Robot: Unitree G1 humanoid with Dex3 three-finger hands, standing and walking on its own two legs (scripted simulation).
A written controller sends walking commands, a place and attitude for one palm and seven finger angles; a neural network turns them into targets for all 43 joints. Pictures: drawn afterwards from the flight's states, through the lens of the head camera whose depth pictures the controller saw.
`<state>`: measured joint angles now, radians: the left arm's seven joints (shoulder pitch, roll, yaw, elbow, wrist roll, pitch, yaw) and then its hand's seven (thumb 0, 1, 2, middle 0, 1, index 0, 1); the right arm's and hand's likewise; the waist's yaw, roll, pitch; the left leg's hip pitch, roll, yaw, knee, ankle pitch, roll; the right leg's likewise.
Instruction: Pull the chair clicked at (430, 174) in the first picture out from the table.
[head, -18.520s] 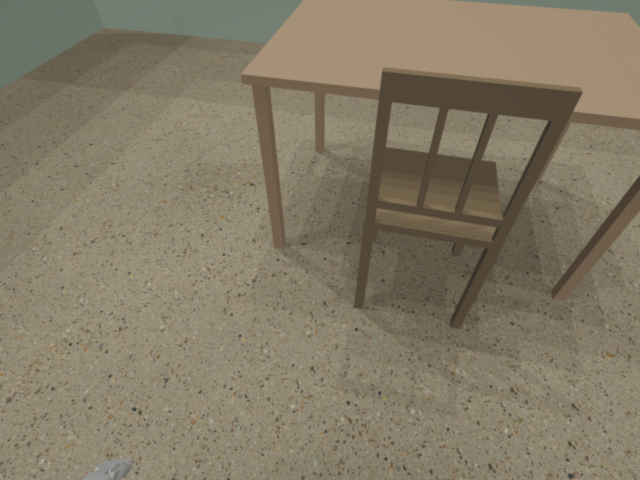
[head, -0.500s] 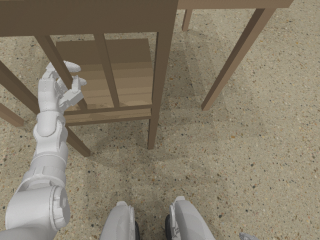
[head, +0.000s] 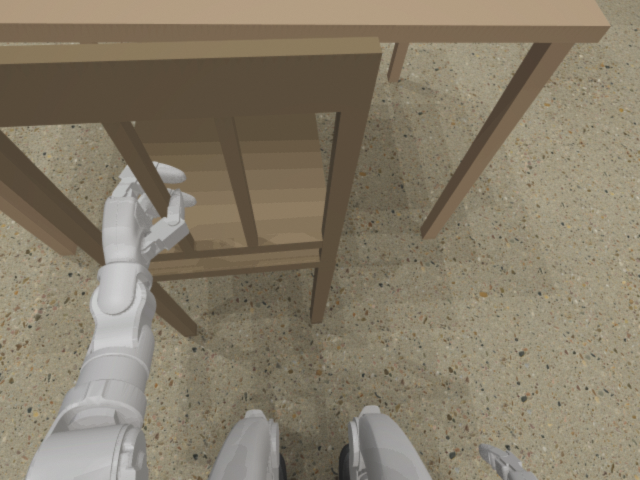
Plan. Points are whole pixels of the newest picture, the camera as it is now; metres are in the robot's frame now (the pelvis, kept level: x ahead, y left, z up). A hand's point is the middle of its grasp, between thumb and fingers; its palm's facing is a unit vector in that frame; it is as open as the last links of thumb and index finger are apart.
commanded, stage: step backward, pulling the chair out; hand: left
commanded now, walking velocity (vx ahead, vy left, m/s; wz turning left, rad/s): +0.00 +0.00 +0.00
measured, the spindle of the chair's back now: (160, 197) +0.45 +0.20 +0.02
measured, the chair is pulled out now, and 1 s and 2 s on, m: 0.05 0.18 0.35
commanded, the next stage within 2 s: none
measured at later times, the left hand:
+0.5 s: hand (190, 243) +0.39 +0.15 +0.03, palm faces +0.05 -0.99 -0.15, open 5.0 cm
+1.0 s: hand (202, 323) +0.29 +0.12 +0.03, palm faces +0.04 -0.99 -0.16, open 5.0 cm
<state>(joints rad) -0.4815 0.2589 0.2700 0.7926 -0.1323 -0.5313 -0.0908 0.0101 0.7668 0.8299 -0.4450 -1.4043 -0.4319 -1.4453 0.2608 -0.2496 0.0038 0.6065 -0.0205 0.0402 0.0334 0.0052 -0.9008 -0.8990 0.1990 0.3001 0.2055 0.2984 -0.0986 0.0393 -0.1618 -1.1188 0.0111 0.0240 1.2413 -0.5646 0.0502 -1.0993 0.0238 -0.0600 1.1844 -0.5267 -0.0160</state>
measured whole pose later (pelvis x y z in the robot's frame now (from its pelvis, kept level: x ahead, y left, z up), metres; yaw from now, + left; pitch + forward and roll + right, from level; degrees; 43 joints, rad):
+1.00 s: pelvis -0.07 +0.00 +0.09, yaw +3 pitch +4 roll -1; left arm -0.54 0.15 0.02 1.11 -0.07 -0.23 0.12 0.03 0.74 0.80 -0.31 -1.15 -0.50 -1.44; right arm 0.23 -0.33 -0.02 0.78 0.08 -0.03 -0.13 0.01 -0.90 -0.90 0.20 0.30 0.21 0.30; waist -0.08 0.03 0.11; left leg -0.50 -0.02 0.05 0.58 -0.13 0.03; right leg -0.48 -0.01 -0.06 0.56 -0.15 -0.01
